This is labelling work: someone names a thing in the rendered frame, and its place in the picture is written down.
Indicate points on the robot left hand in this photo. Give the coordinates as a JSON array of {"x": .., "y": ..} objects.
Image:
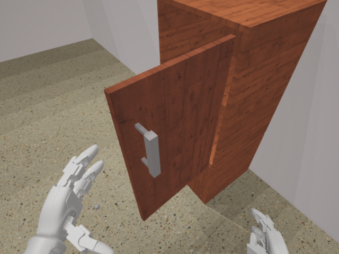
[{"x": 65, "y": 197}]

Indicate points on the left robot forearm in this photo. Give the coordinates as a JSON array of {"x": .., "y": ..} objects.
[{"x": 43, "y": 244}]

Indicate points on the handle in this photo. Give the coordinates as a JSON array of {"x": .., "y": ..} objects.
[{"x": 152, "y": 150}]

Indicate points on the cupboard door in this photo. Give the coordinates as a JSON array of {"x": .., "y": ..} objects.
[{"x": 180, "y": 101}]

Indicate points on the robot right hand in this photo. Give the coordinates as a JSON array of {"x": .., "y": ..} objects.
[{"x": 271, "y": 242}]

